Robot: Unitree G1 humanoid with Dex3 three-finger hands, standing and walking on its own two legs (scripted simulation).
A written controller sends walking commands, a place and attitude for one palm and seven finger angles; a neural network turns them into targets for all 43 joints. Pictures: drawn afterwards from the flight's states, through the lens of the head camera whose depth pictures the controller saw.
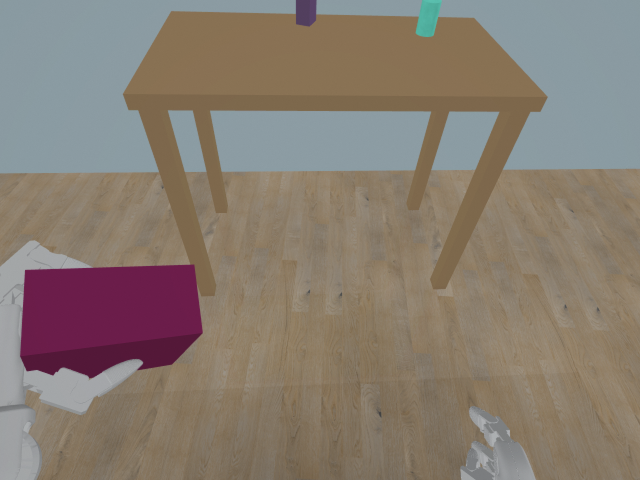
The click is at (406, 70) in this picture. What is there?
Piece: table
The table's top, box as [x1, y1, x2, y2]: [123, 11, 547, 111]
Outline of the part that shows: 123,93 128,109 188,110 540,111 547,97 474,18 438,17 434,34 430,37 423,37 415,33 418,17 414,16 316,14 316,20 309,27 297,25 295,23 295,14 187,11 170,12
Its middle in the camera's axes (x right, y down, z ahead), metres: +0.03 -0.51 +1.08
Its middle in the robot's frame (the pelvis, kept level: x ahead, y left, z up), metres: +1.16 +0.04 +0.03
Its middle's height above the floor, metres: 0.80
